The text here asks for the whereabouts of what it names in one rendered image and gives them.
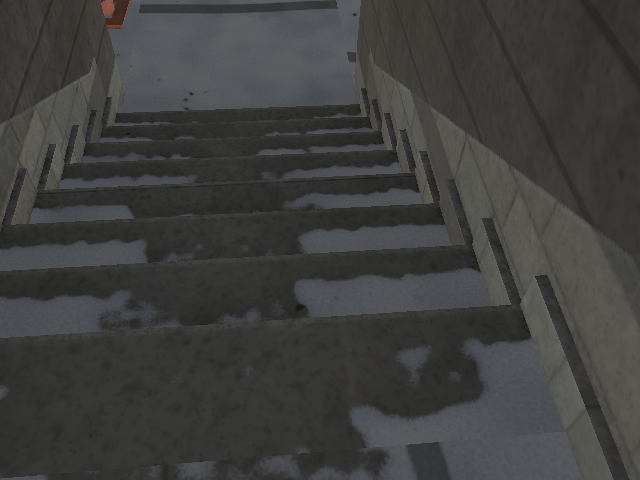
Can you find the stairs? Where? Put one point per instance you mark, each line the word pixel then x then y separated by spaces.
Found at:
pixel 182 218

